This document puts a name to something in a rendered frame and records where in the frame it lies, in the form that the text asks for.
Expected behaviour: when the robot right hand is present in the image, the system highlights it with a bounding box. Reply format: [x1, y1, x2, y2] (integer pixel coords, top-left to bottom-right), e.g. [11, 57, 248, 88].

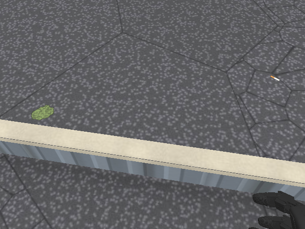
[249, 191, 305, 229]

